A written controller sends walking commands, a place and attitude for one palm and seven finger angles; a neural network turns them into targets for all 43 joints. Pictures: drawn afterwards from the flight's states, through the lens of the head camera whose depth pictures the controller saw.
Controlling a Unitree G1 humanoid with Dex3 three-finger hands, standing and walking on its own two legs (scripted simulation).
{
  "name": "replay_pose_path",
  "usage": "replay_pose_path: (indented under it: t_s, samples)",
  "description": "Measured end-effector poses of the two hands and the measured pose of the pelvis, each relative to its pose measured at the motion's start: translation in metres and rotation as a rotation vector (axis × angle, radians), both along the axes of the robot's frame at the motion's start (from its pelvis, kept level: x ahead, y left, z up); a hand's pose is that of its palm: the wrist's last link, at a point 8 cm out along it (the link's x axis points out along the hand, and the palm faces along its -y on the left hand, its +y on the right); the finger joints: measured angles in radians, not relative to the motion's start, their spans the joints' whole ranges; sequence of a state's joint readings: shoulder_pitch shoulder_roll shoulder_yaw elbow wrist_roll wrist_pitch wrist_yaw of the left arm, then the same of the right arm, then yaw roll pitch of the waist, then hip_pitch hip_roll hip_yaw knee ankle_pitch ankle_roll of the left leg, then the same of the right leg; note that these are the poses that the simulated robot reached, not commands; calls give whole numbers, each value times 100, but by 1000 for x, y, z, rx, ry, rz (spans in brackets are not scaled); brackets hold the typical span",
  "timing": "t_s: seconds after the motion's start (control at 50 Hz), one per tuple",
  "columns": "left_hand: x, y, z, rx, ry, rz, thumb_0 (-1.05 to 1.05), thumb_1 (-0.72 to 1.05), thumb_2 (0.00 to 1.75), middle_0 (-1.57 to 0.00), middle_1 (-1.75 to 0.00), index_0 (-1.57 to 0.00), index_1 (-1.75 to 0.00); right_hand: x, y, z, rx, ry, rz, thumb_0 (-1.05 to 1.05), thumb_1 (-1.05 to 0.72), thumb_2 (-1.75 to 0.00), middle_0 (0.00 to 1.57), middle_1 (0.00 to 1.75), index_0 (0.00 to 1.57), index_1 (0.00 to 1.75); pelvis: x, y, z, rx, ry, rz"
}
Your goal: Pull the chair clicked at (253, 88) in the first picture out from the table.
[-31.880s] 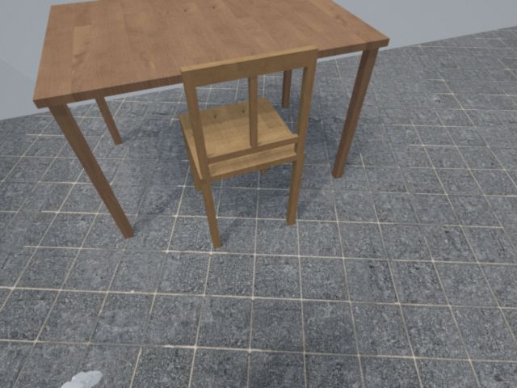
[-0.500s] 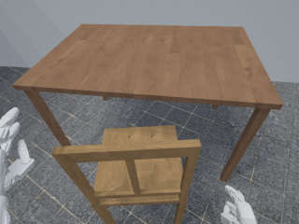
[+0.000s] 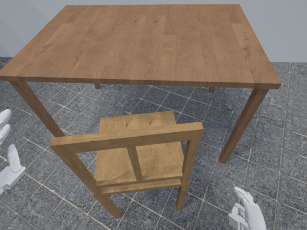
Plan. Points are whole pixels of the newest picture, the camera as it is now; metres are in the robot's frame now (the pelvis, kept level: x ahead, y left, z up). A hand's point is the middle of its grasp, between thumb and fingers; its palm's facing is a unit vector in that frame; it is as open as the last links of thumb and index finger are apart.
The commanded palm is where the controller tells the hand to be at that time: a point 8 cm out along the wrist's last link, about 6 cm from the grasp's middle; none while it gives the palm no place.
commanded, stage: step back with the hand held close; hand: left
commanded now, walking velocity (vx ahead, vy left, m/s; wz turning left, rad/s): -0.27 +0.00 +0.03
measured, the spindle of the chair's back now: (135, 163) +0.33 +0.10 -0.09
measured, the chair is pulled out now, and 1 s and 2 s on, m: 0.17 0.17 0.17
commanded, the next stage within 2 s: stop stepping back and stand still in 1.24 s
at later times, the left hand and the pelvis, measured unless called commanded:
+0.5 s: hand (3, 188) +0.16 +0.27 +0.16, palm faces +0.44 -0.76 -0.48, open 7.4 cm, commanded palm +0.09 +0.31 +0.18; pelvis -0.04 +0.01 -0.01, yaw +1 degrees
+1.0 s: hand out of the picture +0.13 +0.26 +0.17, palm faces +0.41 -0.75 -0.52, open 7.4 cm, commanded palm +0.05 +0.30 +0.18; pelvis -0.07 +0.00 -0.02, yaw +2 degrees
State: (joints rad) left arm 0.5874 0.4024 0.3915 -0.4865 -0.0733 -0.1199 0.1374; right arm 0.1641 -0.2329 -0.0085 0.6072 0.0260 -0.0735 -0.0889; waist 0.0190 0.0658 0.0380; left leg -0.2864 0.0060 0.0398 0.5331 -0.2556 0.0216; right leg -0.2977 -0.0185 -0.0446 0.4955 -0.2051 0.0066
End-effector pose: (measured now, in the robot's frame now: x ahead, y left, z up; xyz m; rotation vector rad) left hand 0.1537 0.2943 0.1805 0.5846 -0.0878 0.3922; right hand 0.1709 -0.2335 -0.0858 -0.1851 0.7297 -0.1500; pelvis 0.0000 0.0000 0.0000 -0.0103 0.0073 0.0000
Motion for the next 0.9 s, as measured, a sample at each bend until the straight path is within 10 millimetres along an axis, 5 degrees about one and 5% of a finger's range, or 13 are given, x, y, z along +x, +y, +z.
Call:
replay_pose_path:
  t_s: [0.36,0.9]
  samples:
    - [-37,10,2,25,-98,6,2,89,90,-21,-30,-21,-30,-37,8,3,-24,-35,16,1,-91,-90,20,30,20,30,-35,5,-8,-11,-1,10]
    - [-49,-9,8,44,-198,-90,2,89,90,-21,-30,-21,-30,-65,-3,-3,-43,28,14,1,-91,-90,20,30,20,30,-61,-3,-15,13,14,36]
